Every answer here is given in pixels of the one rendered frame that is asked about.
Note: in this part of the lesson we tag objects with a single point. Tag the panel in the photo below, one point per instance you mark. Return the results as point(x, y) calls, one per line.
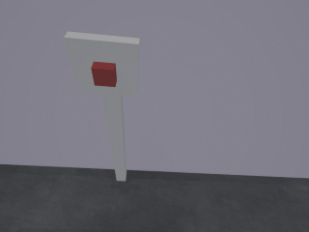
point(84, 49)

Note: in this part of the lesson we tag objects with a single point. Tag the button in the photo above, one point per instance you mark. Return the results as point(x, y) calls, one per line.
point(104, 74)

